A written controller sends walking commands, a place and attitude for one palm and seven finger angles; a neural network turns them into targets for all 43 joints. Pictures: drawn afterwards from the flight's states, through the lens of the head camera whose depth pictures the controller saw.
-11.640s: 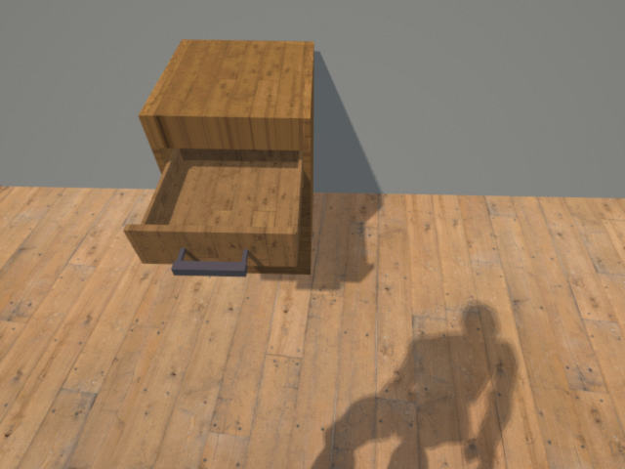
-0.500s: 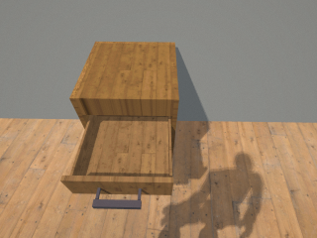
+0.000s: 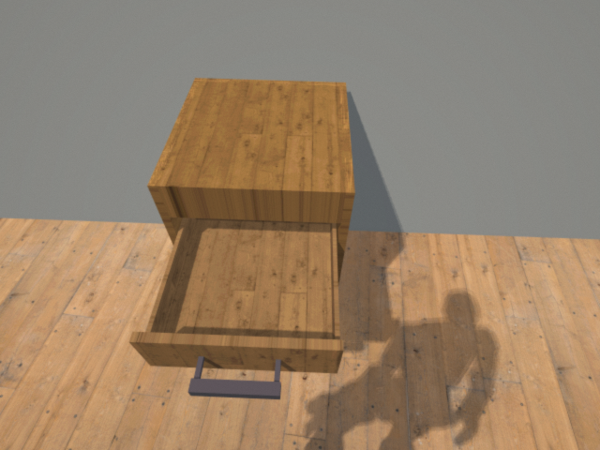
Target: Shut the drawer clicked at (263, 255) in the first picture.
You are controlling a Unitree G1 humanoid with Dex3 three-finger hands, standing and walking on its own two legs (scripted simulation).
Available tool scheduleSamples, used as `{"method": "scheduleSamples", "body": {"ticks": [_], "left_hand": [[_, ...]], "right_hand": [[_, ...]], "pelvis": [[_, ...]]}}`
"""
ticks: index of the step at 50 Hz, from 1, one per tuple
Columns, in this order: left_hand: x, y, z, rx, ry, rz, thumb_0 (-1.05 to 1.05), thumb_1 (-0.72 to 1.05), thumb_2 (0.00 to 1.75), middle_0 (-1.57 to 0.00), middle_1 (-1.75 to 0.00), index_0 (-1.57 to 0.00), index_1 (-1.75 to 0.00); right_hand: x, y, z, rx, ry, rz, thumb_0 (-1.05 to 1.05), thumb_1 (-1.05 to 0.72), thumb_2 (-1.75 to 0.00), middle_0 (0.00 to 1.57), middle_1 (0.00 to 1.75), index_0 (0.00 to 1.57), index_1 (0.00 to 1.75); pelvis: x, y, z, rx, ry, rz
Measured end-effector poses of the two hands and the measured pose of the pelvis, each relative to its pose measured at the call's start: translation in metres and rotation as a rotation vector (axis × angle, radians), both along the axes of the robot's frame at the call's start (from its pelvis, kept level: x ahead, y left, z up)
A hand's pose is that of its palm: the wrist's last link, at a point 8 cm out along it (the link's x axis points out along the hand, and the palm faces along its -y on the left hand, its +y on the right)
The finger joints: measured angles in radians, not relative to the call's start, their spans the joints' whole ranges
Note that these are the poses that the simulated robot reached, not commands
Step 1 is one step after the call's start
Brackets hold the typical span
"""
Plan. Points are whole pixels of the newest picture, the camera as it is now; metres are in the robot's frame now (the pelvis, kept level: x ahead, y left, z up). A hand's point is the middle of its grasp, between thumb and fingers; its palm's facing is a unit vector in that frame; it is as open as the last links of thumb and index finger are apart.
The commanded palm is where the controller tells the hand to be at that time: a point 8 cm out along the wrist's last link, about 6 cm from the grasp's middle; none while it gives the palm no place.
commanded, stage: look again from close up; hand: left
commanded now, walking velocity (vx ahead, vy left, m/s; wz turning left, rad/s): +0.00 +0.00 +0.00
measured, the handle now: (237, 376) +0.28 +0.14 -0.24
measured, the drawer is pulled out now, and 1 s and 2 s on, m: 0.30 0.30 0.30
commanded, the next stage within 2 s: raise the hand and make a fist in 0.60 s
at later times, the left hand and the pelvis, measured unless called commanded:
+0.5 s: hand out of the picture -0.02 +0.16 -0.17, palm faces +0.01 -0.98 -0.19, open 7.4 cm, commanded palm none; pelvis -0.01 +0.00 +0.00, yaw +0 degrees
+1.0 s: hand (219, 410) +0.17 +0.12 -0.02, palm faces +0.03 -1.00 +0.06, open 6.6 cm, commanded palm +0.07 +0.19 -0.09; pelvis -0.06 -0.02 -0.04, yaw -1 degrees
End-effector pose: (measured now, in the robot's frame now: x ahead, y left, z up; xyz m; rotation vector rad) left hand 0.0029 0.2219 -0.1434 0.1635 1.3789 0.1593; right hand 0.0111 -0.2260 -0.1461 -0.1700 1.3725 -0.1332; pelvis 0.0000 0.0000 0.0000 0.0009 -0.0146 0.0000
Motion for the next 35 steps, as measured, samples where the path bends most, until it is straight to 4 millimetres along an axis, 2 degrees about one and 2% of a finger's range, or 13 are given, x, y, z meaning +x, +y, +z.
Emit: {"method": "scheduleSamples", "body": {"ticks": [13, 35], "left_hand": [[-0.022, -0.004, 0.0, -0.011, 0.034, 0.005, 0.0, 0.91, 0.9, -0.2, -0.3, -0.19, -0.3], [-0.038, -0.014, 0.001, -0.02, 0.045, 0.0, 0.0, 0.91, 0.9, -0.2, -0.3, -0.19, -0.3]], "right_hand": [[-0.027, 0.008, -0.001, 0.016, 0.044, -0.018, 0.0, -0.91, -0.9, 0.2, 0.29, 0.2, 0.3], [-0.058, 0.013, -0.002, 0.041, 0.077, -0.044, 0.0, -0.91, -0.9, 0.2, 0.29, 0.2, 0.3]], "pelvis": [[-0.007, 0.002, 0.001, 0.0, -0.01, -0.002], [-0.018, -0.002, 0.002, 0.003, -0.01, -0.009]]}}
